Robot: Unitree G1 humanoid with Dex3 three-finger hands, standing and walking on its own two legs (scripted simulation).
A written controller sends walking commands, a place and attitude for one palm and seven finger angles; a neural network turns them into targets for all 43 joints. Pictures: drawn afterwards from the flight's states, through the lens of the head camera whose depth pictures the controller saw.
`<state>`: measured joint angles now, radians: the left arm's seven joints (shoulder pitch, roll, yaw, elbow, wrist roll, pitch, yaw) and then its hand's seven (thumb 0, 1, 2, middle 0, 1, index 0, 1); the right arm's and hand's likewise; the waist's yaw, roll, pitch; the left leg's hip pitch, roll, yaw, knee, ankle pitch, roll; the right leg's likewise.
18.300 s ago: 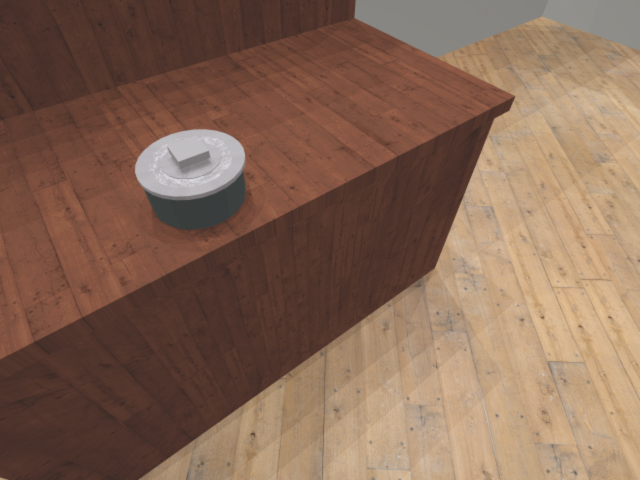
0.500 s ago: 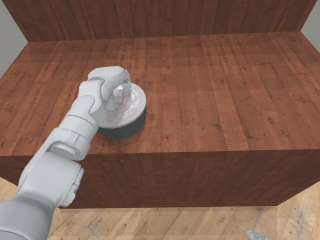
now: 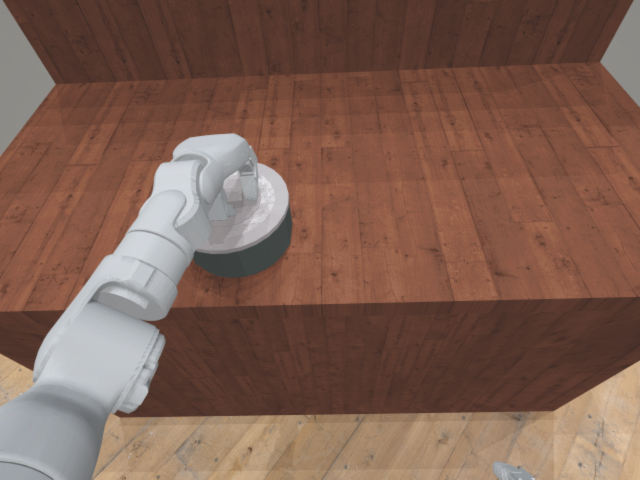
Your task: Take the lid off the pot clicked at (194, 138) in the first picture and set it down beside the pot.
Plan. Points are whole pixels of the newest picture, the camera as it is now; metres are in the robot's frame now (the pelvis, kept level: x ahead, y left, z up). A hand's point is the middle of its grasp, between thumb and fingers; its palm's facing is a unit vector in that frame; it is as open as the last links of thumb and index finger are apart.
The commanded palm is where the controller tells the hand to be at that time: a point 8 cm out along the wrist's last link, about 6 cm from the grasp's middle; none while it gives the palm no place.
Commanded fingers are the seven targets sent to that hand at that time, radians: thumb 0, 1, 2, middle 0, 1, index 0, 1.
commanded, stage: lift the lid straight up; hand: left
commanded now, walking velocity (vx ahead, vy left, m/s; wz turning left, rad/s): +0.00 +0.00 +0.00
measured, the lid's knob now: (224, 192) +0.49 +0.13 +0.08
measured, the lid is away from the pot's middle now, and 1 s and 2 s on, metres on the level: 0.00 0.01 0.01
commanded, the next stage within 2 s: move the lid sideways beside the pot in 1.92 s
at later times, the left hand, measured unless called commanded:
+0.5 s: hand (220, 180) +0.45 +0.12 +0.13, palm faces -0.34 -0.04 -0.94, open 5.9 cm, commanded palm +0.46 +0.13 +0.21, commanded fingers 0.00 0.55 1.08 -0.67 -1.01 -1.01 -1.15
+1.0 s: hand (212, 151) +0.46 +0.12 +0.17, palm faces -0.30 -0.05 -0.95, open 5.9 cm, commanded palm +0.46 +0.13 +0.25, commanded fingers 0.00 0.55 1.08 -0.67 -1.01 -1.01 -1.15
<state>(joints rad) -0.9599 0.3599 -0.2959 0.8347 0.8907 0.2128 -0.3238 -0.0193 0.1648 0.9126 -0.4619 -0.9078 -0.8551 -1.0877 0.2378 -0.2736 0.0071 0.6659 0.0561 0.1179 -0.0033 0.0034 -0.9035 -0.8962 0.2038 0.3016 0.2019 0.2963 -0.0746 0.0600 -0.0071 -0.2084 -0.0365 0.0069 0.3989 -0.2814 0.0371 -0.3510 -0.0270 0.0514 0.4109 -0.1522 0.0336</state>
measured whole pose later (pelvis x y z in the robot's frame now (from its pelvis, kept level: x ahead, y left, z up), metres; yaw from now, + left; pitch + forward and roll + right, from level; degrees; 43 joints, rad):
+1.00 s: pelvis +0.00 +0.00 +0.00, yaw +1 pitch +3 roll +0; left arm -1.07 0.39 -0.32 0.74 0.87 0.29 -0.45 -0.01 0.19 0.91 -0.46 -0.87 -0.93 -1.11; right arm 0.23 -0.28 0.01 0.67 0.05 0.06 0.00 0.00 -0.90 -0.90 0.20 0.30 0.20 0.30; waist -0.06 0.08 0.01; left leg -0.15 -0.04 -0.01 0.35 -0.26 0.04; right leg -0.29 -0.03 0.03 0.37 -0.14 0.03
